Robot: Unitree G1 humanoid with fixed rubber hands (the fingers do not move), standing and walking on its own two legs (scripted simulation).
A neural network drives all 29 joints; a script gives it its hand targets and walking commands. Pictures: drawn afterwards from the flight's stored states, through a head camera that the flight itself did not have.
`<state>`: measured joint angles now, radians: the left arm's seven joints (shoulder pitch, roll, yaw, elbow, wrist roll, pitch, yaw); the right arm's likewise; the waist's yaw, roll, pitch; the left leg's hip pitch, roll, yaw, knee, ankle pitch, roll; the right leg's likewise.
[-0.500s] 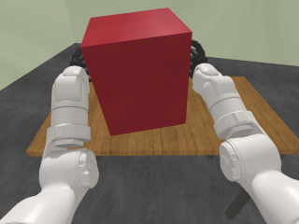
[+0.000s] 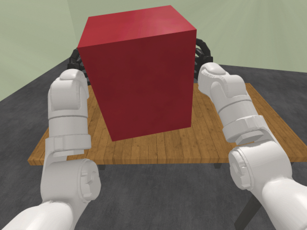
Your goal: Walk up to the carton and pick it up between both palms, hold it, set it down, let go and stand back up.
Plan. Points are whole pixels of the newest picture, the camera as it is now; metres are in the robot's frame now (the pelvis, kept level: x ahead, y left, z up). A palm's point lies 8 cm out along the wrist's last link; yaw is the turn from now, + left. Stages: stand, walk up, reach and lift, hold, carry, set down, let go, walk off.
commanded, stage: hold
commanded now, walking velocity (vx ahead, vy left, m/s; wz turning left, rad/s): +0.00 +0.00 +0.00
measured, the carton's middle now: (141, 73) +0.41 +0.01 +0.26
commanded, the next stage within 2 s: none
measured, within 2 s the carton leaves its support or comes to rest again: neither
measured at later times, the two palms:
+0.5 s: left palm (71, 72) +0.37 +0.17 +0.29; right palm (201, 62) +0.37 -0.13 +0.30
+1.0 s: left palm (72, 73) +0.37 +0.17 +0.29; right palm (201, 65) +0.37 -0.14 +0.29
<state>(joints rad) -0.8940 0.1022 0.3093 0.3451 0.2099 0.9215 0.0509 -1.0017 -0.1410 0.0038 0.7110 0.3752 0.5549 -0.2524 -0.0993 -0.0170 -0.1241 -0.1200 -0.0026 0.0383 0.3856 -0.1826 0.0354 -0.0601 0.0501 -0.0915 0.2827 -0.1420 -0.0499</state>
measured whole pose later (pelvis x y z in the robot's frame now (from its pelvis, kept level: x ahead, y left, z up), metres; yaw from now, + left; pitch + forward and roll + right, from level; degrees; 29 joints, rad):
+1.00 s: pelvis +0.00 -0.01 +0.00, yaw +1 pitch -4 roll -1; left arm -0.93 0.12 0.33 0.40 0.23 0.92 0.01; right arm -1.04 -0.13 0.00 0.72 0.36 0.62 -0.28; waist -0.09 -0.02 -0.14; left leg -0.12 -0.01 0.01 0.37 -0.17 0.02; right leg -0.06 0.06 -0.07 0.28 -0.14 -0.06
